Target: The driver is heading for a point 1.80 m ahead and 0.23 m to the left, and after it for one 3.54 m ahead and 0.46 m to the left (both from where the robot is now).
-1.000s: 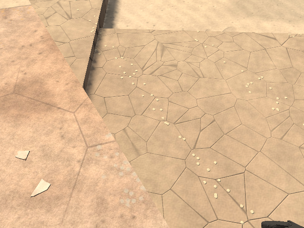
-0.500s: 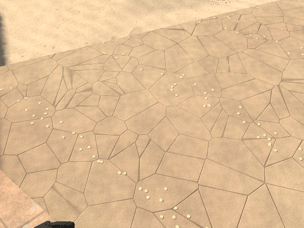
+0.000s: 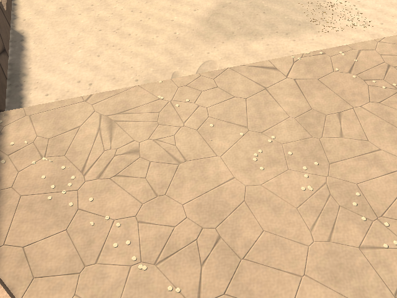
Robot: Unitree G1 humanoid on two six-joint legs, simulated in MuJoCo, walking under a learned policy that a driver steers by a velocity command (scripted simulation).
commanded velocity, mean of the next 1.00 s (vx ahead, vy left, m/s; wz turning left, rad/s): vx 0.02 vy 0.00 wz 0.25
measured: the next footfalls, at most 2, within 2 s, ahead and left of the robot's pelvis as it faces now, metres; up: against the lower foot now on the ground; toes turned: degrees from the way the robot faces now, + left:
left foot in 0.10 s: +0.21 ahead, +0.16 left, +0.00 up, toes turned +6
right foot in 0.60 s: +0.23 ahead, -0.10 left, +0.00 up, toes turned +16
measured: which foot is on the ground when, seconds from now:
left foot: up 0.00-0.08, down 0.10-1.00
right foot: down 0.00-0.10, up 0.12-0.58, down 0.60-1.00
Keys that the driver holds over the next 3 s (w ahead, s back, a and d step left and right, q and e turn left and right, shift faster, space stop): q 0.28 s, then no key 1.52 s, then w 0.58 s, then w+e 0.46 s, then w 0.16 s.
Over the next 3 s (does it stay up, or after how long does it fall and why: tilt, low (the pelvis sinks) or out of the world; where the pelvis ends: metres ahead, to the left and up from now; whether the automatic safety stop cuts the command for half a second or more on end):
stays up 0.70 0.13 0.01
